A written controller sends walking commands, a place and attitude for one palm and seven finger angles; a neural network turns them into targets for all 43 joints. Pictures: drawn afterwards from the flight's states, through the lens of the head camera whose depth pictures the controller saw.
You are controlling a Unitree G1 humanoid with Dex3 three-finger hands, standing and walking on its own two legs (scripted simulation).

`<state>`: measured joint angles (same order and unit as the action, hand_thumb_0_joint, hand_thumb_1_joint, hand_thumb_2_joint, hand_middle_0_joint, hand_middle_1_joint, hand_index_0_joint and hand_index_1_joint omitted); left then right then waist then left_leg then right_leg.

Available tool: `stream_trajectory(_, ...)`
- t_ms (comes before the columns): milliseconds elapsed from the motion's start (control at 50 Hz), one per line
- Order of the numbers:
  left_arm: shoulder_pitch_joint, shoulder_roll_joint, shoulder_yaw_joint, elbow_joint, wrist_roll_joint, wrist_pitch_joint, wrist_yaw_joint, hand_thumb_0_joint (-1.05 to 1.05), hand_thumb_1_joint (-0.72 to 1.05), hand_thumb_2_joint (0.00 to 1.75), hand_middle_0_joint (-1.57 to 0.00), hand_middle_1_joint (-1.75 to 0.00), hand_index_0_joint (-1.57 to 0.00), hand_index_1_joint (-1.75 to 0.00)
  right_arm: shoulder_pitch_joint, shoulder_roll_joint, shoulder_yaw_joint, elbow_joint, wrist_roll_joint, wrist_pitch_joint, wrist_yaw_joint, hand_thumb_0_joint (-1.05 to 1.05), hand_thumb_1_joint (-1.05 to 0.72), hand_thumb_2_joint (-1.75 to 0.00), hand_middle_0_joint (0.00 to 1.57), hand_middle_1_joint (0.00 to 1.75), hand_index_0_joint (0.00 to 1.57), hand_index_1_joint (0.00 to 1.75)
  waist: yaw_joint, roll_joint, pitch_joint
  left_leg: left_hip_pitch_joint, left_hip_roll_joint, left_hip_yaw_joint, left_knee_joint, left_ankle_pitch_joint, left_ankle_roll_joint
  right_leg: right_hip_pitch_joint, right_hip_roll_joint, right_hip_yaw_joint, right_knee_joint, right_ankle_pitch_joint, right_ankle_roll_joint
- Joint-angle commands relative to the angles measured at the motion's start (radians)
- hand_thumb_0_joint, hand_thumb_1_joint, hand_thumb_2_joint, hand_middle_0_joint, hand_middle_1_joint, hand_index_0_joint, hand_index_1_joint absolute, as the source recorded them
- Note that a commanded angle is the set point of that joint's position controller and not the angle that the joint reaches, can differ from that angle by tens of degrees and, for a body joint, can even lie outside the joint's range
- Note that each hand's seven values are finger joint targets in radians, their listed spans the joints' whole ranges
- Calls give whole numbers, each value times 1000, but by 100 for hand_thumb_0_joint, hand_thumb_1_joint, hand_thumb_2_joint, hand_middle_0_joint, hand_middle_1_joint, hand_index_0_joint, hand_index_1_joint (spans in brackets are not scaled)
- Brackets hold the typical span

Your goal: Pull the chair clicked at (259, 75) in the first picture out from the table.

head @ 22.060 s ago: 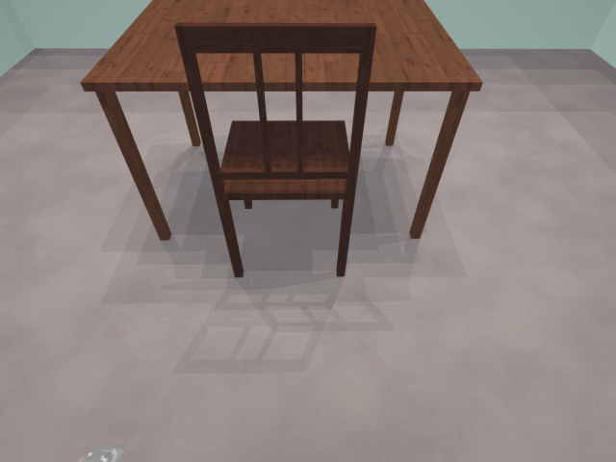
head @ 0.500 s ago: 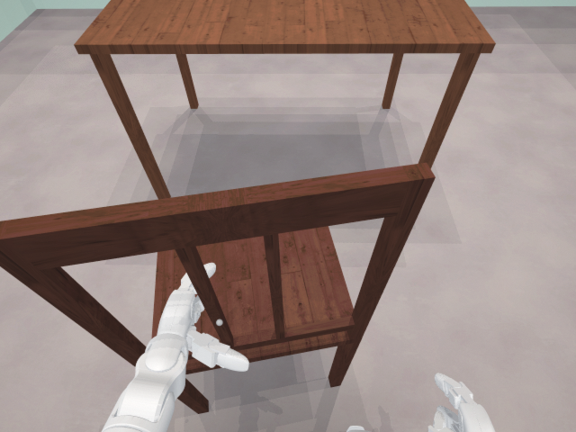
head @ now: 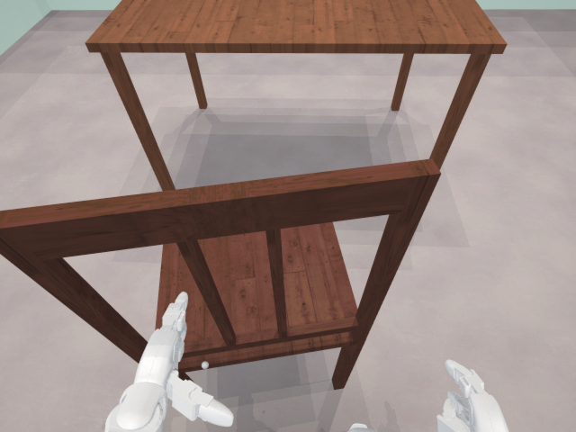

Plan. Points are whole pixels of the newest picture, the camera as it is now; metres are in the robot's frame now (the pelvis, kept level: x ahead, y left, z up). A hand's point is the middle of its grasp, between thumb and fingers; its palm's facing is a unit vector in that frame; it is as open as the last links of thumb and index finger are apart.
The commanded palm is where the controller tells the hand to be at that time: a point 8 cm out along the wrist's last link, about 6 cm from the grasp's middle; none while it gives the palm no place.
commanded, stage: draw the fingers out of the gap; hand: left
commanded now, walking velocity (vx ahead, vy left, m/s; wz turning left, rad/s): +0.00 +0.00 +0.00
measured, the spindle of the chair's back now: (213, 301) +0.31 +0.12 -0.01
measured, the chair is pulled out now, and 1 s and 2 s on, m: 0.60 0.60 0.59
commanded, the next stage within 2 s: draw the hand back to the body in 0.44 s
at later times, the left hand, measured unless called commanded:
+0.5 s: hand (191, 421) +0.16 +0.13 -0.03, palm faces -0.05 -0.99 -0.12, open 17.5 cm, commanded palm +0.13 +0.17 -0.01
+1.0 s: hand (151, 406) +0.16 +0.15 +0.06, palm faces -0.03 -1.00 -0.08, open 17.5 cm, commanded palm +0.13 +0.22 +0.08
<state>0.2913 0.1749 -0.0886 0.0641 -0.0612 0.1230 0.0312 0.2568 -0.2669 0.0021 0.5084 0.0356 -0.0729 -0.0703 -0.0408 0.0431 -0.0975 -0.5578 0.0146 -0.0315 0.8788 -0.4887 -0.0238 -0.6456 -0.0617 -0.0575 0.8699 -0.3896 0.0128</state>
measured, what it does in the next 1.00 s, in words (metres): stands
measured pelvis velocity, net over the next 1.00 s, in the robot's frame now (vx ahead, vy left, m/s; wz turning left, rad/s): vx -0.01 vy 0.01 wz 0.00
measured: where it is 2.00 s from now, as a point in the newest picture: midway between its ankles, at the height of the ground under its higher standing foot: outside the picture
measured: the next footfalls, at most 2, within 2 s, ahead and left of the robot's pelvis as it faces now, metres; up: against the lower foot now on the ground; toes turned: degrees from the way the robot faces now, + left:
none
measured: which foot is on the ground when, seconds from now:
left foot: down 0.00-1.00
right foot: down 0.00-1.00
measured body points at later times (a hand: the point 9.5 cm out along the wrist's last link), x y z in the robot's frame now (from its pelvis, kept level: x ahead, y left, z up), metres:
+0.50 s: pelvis +0.00 +0.01 -0.01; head +0.03 +0.00 +0.43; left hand +0.15 +0.18 -0.01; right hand +0.18 -0.23 -0.08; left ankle -0.03 +0.14 -0.69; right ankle +0.02 -0.13 -0.69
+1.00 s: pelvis -0.01 +0.01 -0.03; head +0.02 -0.01 +0.42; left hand +0.15 +0.20 +0.07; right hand +0.18 -0.21 -0.11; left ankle -0.03 +0.14 -0.69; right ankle +0.02 -0.13 -0.69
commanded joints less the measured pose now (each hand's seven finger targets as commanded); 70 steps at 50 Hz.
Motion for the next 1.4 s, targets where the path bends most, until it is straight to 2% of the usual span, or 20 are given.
stream_trajectory(0, -101, 72, 26, -259, 3, -62, -1, 0, -55, 20, 0, 0, 0, 0, -55, -111, -39, -160, -2, -73, -17, 0, -90, -90, 20, 30, 20, 30, -23, -87, -188, -1, -26, 23, -98, 248, 42, 173, 13, -11, -116, 201, -11)
stream_trajectory(120, 60, 84, 35, -304, 17, -40, 4, 0, -55, 20, 0, 0, 0, 0, -75, -100, -37, -184, -1, -77, -17, 0, -90, -90, 20, 30, 20, 30, 4, -55, -176, -20, -26, 16, -94, 254, 37, 168, 12, -17, -99, 190, -21)
stream_trajectory(180, 115, 41, -14, -354, 19, -28, 5, 0, -55, 20, 0, 0, 0, 0, -79, -92, -31, -207, 0, -76, -14, 0, -90, -90, 20, 30, 20, 30, 0, -56, -161, -29, -27, 13, -92, 233, 37, 146, 14, -22, -92, 162, -21)
stream_trajectory(220, 180, 69, 17, -356, 21, -18, 10, 0, -55, 20, 0, 0, 0, 0, -89, -92, -35, -210, 0, -73, -17, 0, -90, -90, 20, 30, 20, 30, 12, -63, -141, -50, -26, 12, -88, 231, 37, 146, 14, -23, -93, 154, -25)
stream_trajectory(320, 212, 72, 8, -419, 25, -19, 9, 0, -55, 20, 0, 0, 0, 0, -87, -88, -34, -226, -3, -73, -26, 0, -90, -90, 20, 30, 20, 30, 0, -101, -118, -80, -29, 7, -68, 194, 41, 118, 17, -22, -89, 109, -22)
stream_trajectory(440, 300, 59, -27, -532, 35, -46, 7, 0, -55, 20, 0, 0, 0, 0, -75, -79, -36, -241, 0, -88, -33, 0, -90, -90, 20, 30, 20, 30, -1, -26, -158, -61, -31, 2, -47, 216, 39, 88, 20, -29, -56, 116, -27)
stream_trajectory(540, 402, 30, -72, -549, 53, -35, 8, 0, -55, 20, 0, 0, 0, 0, -78, -74, -41, -255, 2, -90, -30, 0, -90, -90, 20, 30, 20, 30, 0, -31, -137, -78, -26, -8, -42, 223, 35, 61, 22, -41, -34, 115, -28)
stream_trajectory(560, 295, -72, -67, -691, -81, -174, -5, 0, -55, 20, 0, 0, 0, 0, -75, -57, -36, -244, -2, -119, -29, 0, -90, -90, 20, 30, 20, 30, -9, -106, -122, -107, -40, -13, 4, 226, 28, 7, 37, -64, -12, 133, -24)
stream_trajectory(580, 355, 6, 4, -621, -78, -240, -10, 0, -55, 20, 0, 0, 0, 0, -78, -65, -49, -210, -2, -131, -28, 0, -90, -90, 20, 30, 20, 30, 15, -95, -158, -113, -38, -8, 23, 223, 26, 11, 38, -53, 10, 130, -29)
stream_trajectory(620, 394, 52, 61, -641, -92, -305, -15, 0, -55, 20, 0, 0, 0, 0, -75, -61, -52, -203, 1, -139, -24, 0, -90, -90, 20, 30, 20, 30, 36, -55, -169, -122, -37, -10, 15, 235, 22, 23, 39, -53, 27, 125, -35)
stream_trajectory(760, 448, 46, 60, -609, -76, -567, -86, 0, -55, 20, 0, 0, 0, 0, -117, -39, -75, -176, 8, -132, 32, 0, -90, -90, 20, 30, 20, 30, 44, -8, -152, -205, -22, -2, 81, 214, 12, -50, 38, -34, 111, 101, -40)
stream_trajectory(840, 483, 70, 76, -671, -109, -463, -151, 0, -55, 20, 0, 0, 0, 0, -134, -56, -71, -237, 31, -103, 23, 0, -90, -90, 20, 30, 20, 30, 40, -21, -194, -167, -24, 5, 27, 150, 28, 52, 32, -17, 35, 57, -31)
stream_trajectory(900, 437, 132, 164, -778, -149, -402, -146, 0, -55, 20, 0, 0, 0, 0, -136, -52, -64, -248, 38, -93, -9, 0, -90, -90, 20, 30, 20, 30, 42, -63, -200, -144, -24, 1, 2, 135, 35, 89, 31, -22, 0, 33, -23)
stream_trajectory(920, 427, 163, 208, -789, -158, -395, -132, 0, -55, 20, 0, 0, 0, 0, -140, -50, -64, -241, 38, -94, -19, 0, -90, -90, 20, 30, 20, 30, 47, -75, -198, -140, -24, -1, 0, 141, 37, 101, 34, -21, -10, 38, -23)
stream_trajectory(1040, 394, 138, 248, -744, -205, -402, -130, 0, -37, 29, -2, -4, -2, -4, -113, -44, -50, -186, 40, -121, -34, 0, -90, -90, 20, 30, 20, 30, 28, -53, -116, -79, -22, -7, -38, 172, 33, 110, 36, -32, -72, 68, -16)
stream_trajectory(1060, 475, 302, 310, -689, -50, -284, 4, 0, -33, 31, -3, -5, -3, -5, -91, -35, -54, -208, 30, -81, -55, 0, -90, -90, 20, 30, 20, 30, 94, -6, -154, -42, 11, 6, -110, 164, 20, 210, 0, 27, -101, 61, -40)
stream_trajectory(1080, 455, 186, 227, -773, -36, -242, 49, 0, -30, 32, -4, -5, -4, -5, -87, -24, -39, -234, 23, -72, -57, 0, -90, -90, 20, 30, 20, 30, 59, 8, -98, -25, 0, 8, -132, 159, 18, 214, -7, 8, -122, 79, -35)
stream_trajectory(1140, 468, 170, 221, -730, -15, -177, 105, 0, -19, 37, -5, -8, -5, -8, -101, -25, -40, -207, 21, -46, -61, 0, -90, -90, 20, 30, 20, 30, 57, -3, -43, 19, 7, 7, -161, 187, 19, 241, -2, -3, -156, 106, -33)
stream_trajectory(1220, 370, 292, 322, -782, 0, -162, 155, 0, -4, 44, -7, -10, -7, -10, -126, -40, -31, -193, 12, -50, -75, 0, -90, -90, 20, 30, 20, 30, 69, -39, -31, 86, 8, 5, -215, 208, 25, 325, -3, 1, -224, 131, -35)
stream_trajectory(1380, 270, 313, 378, -799, 3, -169, 174, 0, 25, 58, -11, -16, -11, -16, -141, -45, -19, -136, 5, -96, -72, 0, -90, -90, 20, 30, 20, 30, 72, 31, 20, 244, 9, 7, -321, 301, 24, 414, 3, -4, -303, 234, -34)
